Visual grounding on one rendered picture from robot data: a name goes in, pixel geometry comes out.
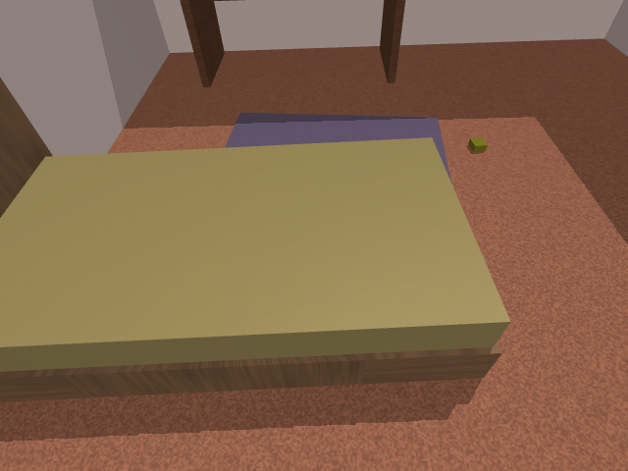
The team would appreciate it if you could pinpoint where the bed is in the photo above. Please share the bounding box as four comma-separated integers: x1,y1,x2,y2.
0,78,510,402

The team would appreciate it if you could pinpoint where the small box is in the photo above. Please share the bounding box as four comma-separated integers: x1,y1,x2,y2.
468,137,488,152

